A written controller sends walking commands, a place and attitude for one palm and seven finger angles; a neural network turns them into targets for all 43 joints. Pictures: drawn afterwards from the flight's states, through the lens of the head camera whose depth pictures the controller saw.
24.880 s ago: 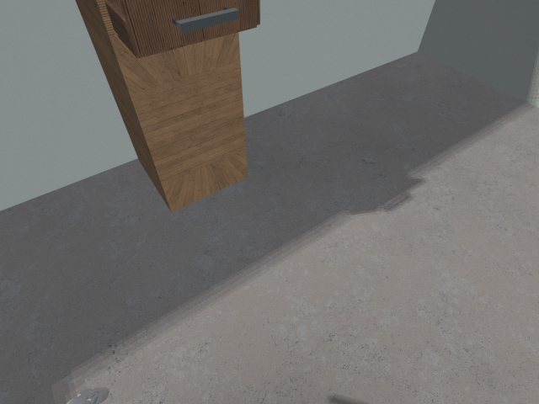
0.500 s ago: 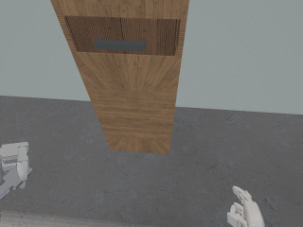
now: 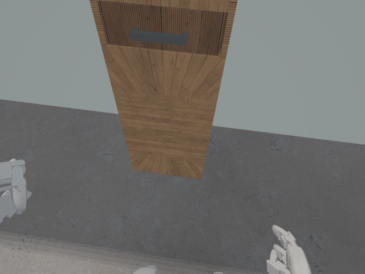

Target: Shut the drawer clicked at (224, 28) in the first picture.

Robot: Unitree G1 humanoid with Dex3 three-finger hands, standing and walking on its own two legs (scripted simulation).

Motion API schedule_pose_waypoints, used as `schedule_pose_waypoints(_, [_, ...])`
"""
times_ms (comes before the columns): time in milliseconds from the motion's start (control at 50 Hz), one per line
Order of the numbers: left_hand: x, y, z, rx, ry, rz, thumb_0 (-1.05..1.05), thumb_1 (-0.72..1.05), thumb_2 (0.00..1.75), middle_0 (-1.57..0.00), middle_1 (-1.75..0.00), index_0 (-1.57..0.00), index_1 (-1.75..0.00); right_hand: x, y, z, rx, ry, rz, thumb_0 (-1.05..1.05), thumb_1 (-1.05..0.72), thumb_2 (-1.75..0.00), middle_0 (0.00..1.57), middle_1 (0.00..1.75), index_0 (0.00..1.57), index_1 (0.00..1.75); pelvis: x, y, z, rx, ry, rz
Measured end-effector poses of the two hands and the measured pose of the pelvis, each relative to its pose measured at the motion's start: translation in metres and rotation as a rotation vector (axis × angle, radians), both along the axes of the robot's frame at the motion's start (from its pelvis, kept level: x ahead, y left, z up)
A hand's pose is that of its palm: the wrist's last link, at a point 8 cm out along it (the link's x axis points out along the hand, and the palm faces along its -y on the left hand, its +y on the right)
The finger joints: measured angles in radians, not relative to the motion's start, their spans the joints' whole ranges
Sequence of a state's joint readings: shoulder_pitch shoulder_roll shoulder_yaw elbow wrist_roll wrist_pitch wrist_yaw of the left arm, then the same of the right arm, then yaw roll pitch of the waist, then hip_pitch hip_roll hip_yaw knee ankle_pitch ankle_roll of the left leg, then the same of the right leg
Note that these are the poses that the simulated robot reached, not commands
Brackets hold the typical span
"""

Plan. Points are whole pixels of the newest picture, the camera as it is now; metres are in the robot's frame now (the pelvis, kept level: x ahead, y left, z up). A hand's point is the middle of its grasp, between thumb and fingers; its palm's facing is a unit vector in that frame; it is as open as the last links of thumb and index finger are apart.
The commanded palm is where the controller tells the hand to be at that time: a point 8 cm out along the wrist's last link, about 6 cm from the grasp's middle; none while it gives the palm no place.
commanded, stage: step back with the hand held close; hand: left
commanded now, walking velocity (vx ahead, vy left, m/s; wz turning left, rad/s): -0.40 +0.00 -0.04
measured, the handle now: (159, 34) +0.75 +0.12 +0.15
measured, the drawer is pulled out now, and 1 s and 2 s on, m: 0.00 0.00 0.00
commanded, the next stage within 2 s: stop stepping back and stand still in 0.54 s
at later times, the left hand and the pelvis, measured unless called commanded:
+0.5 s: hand (18, 249) +0.12 +0.21 +0.19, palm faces +0.28 -0.86 -0.44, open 3.3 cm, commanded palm +0.06 +0.26 +0.20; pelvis -0.09 +0.00 +0.01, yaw -5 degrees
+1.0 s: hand out of the picture -0.02 +0.22 +0.19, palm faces +0.41 -0.83 -0.38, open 3.3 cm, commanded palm -0.07 +0.26 +0.20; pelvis -0.22 -0.02 +0.02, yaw -3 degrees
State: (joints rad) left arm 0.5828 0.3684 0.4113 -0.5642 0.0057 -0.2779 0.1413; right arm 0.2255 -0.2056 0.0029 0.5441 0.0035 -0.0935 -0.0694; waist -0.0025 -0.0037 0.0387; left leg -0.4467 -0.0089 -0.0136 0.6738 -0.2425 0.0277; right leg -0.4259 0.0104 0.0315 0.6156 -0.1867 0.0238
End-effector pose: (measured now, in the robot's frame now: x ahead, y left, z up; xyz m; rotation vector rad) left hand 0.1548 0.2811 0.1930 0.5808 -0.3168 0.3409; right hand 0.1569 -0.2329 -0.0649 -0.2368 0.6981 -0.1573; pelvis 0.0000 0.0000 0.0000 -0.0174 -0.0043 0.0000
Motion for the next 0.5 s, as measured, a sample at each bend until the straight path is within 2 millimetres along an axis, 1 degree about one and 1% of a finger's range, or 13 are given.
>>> schedule_pose_waypoints(100, [-0.014, -0.005, 0.000, -0.041, -0.027, -0.045, 0.01, 0.89, 0.90, -1.41, -1.60, -1.41, -1.60, -0.017, -0.002, -0.003, -0.018, 0.035, -0.003, 0.01, -0.90, -0.90, 0.20, 0.30, 0.21, 0.30, -0.017, 0.005, -0.001, 0.000, 0.002, 0.006])
schedule_pose_waypoints(180, [-0.025, 0.003, 0.002, -0.013, -0.039, -0.064, 0.01, 0.89, 0.90, -1.41, -1.60, -1.41, -1.60, -0.033, 0.001, -0.001, -0.037, 0.030, -0.030, 0.01, -0.90, -0.90, 0.20, 0.30, 0.21, 0.30, -0.032, 0.012, -0.003, -0.018, 0.001, 0.004])
schedule_pose_waypoints(240, [-0.035, 0.011, 0.008, 0.018, -0.041, -0.046, 0.01, 0.89, 0.90, -1.41, -1.60, -1.41, -1.60, -0.045, 0.007, 0.003, -0.017, 0.015, -0.039, 0.01, -0.90, -0.90, 0.20, 0.30, 0.21, 0.30, -0.041, 0.010, 0.002, -0.042, 0.006, 0.012])
schedule_pose_waypoints(300, [-0.048, 0.012, 0.012, -0.010, -0.041, -0.022, 0.01, 0.89, 0.90, -1.41, -1.60, -1.41, -1.60, -0.057, 0.012, 0.006, 0.009, 0.009, -0.019, 0.01, -0.90, -0.90, 0.20, 0.30, 0.21, 0.30, -0.049, 0.005, 0.008, -0.047, 0.030, -0.004])
schedule_pose_waypoints(340, [-0.056, 0.006, 0.011, -0.041, -0.028, -0.022, 0.01, 0.89, 0.90, -1.41, -1.60, -1.41, -1.60, -0.063, 0.014, 0.007, 0.025, 0.004, 0.002, 0.01, -0.90, -0.90, 0.20, 0.30, 0.21, 0.30, -0.056, 0.002, 0.010, -0.042, 0.051, -0.021])
schedule_pose_waypoints(380, [-0.062, -0.006, 0.007, -0.049, -0.020, -0.047, 0.01, 0.89, 0.90, -1.41, -1.60, -1.41, -1.60, -0.069, 0.014, 0.004, 0.038, -0.005, 0.024, 0.01, -0.90, -0.90, 0.20, 0.30, 0.21, 0.30, -0.067, -0.003, 0.006, -0.016, 0.070, -0.045])
schedule_pose_waypoints(400, [-0.064, -0.013, 0.005, -0.050, -0.018, -0.069, 0.01, 0.89, 0.90, -1.41, -1.60, -1.41, -1.60, -0.072, 0.012, 0.001, 0.042, -0.004, 0.031, 0.01, -0.90, -0.90, 0.20, 0.30, 0.21, 0.30, -0.074, -0.005, 0.004, -0.007, 0.075, -0.064])
schedule_pose_waypoints(440, [-0.065, -0.023, 0.005, -0.066, -0.006, -0.109, 0.02, 0.89, 0.90, -1.41, -1.60, -1.41, -1.60, -0.082, 0.009, -0.002, 0.040, 0.025, 0.024, 0.01, -0.90, -0.90, 0.20, 0.30, 0.21, 0.30, -0.084, -0.005, 0.008, -0.016, 0.064, -0.075])
schedule_pose_waypoints(500, [-0.066, -0.027, 0.010, -0.049, 0.007, -0.145, 0.01, 0.89, 0.90, -1.41, -1.60, -1.41, -1.60, -0.098, 0.003, 0.003, 0.028, 0.060, -0.018, 0.01, -0.90, -0.90, 0.20, 0.30, 0.21, 0.30, -0.090, -0.005, 0.014, 0.006, 0.065, -0.079])
